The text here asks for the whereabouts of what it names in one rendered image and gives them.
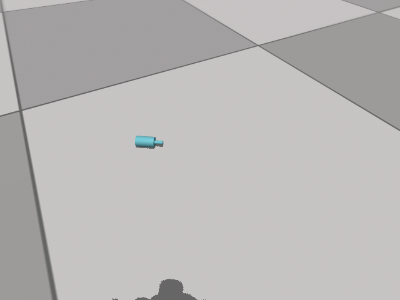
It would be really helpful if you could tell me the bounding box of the bottle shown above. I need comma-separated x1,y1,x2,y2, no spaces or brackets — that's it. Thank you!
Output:
135,136,163,148

